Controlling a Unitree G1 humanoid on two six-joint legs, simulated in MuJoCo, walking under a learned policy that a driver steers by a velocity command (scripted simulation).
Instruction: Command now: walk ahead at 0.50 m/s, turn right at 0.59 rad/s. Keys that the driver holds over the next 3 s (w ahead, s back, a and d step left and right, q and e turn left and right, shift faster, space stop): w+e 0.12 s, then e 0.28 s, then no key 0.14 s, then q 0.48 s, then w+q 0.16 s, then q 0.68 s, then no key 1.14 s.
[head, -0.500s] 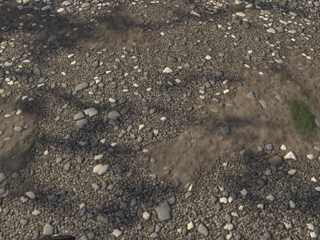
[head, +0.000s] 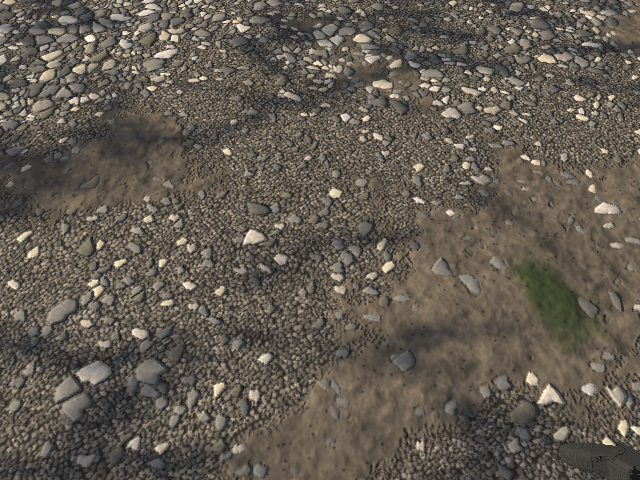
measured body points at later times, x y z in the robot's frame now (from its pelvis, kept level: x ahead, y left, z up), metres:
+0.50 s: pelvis +0.20 -0.03 +0.00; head +0.25 -0.06 +0.44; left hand +0.48 +0.16 -0.07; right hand +0.21 -0.34 -0.12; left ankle +0.12 +0.13 -0.66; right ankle +0.28 -0.14 -0.72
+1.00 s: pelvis +0.26 -0.02 +0.02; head +0.29 -0.01 +0.46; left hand +0.48 +0.22 -0.09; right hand +0.30 -0.33 -0.09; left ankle +0.29 +0.09 -0.72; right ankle +0.23 -0.14 -0.67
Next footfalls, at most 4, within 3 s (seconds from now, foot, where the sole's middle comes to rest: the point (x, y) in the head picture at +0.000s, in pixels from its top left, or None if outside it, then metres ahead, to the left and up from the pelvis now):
0.44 right None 0.32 -0.16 -0.76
0.82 left None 0.33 0.09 -0.76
1.14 right None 0.29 -0.15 -0.76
1.56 left None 0.43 0.11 -0.76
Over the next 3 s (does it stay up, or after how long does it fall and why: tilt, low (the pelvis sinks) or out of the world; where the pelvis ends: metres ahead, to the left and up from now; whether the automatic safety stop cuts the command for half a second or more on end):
stays up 0.38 0.00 0.01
